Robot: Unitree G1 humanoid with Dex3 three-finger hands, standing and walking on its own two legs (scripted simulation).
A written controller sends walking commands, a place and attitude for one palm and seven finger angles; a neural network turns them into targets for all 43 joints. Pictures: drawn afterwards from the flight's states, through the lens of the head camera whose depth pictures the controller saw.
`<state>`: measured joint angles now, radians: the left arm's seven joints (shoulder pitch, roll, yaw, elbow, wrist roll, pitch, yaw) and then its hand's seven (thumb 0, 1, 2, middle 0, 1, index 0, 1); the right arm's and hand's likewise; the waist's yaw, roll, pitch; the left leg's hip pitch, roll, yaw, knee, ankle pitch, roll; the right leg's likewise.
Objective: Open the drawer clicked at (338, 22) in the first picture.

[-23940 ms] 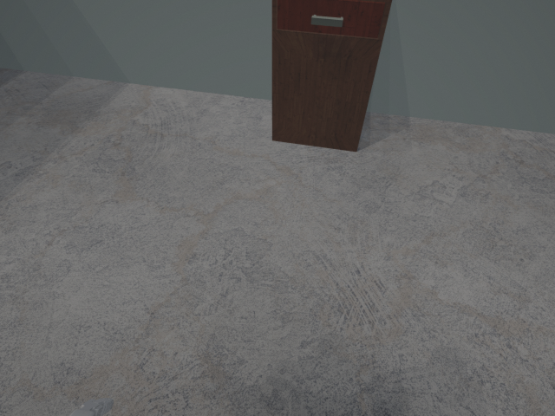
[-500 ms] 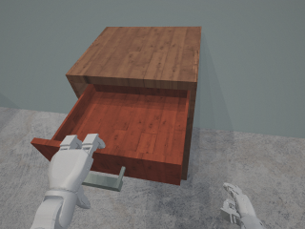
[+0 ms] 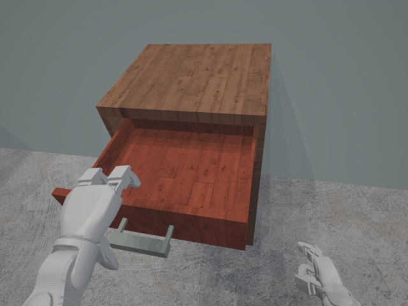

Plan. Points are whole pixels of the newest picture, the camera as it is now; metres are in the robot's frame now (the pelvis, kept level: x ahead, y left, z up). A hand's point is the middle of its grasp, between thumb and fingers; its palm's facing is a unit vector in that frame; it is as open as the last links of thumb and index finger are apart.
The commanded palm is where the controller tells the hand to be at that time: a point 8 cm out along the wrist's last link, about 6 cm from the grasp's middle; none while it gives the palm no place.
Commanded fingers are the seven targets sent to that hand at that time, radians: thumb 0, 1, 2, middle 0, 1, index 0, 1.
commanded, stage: draw the hand back to the body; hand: left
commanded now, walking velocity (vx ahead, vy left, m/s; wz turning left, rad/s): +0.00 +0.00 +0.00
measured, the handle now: (143, 234) +0.27 +0.21 -0.06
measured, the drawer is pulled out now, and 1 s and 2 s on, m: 0.29 0.29 0.29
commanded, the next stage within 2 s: step back with the hand held close in 1.60 s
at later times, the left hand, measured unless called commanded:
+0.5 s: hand (88, 225) +0.20 +0.24 +0.11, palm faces +0.09 -0.08 -0.99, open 13.9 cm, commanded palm +0.17 +0.24 +0.16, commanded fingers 0.00 -0.50 0.30 -0.30 -1.20 -0.30 -1.20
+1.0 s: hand (83, 206) +0.21 +0.22 +0.16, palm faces +0.40 -0.84 -0.38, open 12.2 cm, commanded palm +0.15 +0.27 +0.17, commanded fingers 0.00 0.23 0.62 -0.25 -0.73 -0.25 -0.73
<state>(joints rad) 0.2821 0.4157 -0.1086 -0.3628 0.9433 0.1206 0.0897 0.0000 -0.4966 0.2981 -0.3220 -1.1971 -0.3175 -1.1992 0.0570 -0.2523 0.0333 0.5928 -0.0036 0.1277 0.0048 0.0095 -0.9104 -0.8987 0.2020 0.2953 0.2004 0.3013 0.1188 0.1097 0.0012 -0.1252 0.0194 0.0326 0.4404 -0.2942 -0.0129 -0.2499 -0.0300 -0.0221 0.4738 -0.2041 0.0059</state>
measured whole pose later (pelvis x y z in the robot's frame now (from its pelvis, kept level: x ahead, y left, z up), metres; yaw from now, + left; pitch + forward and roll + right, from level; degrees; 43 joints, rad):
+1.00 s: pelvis +0.02 +0.00 +0.00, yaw +2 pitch -3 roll -1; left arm 0.50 0.30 0.22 -0.52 -0.01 -0.13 0.13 0.00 -0.10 0.47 -0.29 -0.94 -0.28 -0.94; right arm 0.20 -0.19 0.04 0.63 -0.01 -0.19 -0.09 0.01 -0.91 -0.90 0.20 0.30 0.20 0.30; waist 0.06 0.05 0.03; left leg -0.06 0.03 -0.01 0.45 -0.33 -0.02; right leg -0.16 -0.02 -0.07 0.45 -0.24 0.01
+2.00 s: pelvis +0.00 +0.01 +0.00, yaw +3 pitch +2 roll +0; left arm 0.63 0.37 0.36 -0.58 -0.03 -0.22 0.11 0.01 0.88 0.90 -0.21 -0.30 -0.21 -0.30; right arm 0.15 -0.22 -0.01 0.55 0.02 -0.05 -0.09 0.01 -0.91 -0.90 0.20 0.30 0.20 0.30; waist -0.01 0.04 0.04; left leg -0.23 0.00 -0.02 0.51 -0.31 0.00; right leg -0.32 -0.06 -0.07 0.50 -0.22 0.02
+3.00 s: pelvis -0.10 -0.02 -0.02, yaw +4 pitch +2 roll -1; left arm 0.60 0.39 0.38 -0.68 -0.04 -0.28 0.14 0.02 0.88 0.90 -0.21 -0.30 -0.21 -0.30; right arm 0.13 -0.17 0.00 0.59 0.00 -0.12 -0.05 0.01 -0.91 -0.90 0.21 0.30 0.20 0.30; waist 0.01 -0.03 0.08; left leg -0.49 0.03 -0.04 0.73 -0.29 -0.02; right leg -0.44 0.00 -0.05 0.62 -0.23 -0.02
